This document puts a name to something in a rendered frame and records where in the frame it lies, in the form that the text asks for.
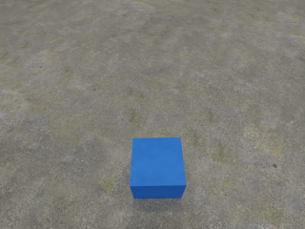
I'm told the carton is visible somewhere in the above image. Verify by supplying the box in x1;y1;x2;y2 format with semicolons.
130;137;187;199

